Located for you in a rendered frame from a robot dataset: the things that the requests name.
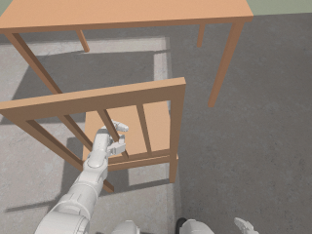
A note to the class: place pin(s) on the robot right foot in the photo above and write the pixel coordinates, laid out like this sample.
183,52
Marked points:
179,224

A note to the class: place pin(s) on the table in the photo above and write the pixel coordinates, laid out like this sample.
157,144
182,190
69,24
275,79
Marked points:
25,16

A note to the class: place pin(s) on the chair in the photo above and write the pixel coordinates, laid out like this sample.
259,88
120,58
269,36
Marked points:
153,133

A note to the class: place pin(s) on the robot left forearm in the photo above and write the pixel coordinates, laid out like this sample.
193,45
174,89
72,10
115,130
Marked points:
84,192

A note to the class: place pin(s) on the left robot upper arm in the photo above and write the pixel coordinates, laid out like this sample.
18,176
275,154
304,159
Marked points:
64,223

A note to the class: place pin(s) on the left robot hand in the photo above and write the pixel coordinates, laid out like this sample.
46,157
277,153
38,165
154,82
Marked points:
103,140

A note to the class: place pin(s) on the right robot thigh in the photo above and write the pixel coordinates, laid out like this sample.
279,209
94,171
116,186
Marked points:
195,227

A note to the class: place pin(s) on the right robot hand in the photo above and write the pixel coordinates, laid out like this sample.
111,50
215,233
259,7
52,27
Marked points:
244,226

